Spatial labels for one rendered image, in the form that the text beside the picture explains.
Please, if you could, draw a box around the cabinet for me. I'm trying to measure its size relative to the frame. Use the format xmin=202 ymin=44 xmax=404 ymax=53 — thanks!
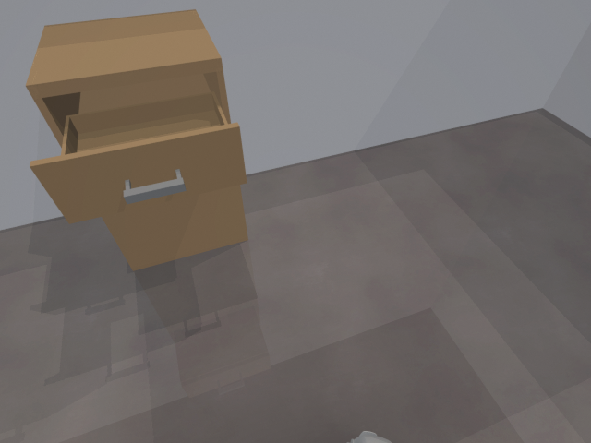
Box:
xmin=26 ymin=9 xmax=248 ymax=271

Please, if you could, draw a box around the drawer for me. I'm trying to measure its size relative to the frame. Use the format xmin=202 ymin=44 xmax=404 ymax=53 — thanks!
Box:
xmin=30 ymin=91 xmax=247 ymax=224

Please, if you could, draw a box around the handle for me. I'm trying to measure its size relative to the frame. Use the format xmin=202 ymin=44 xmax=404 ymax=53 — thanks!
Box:
xmin=123 ymin=169 xmax=186 ymax=204

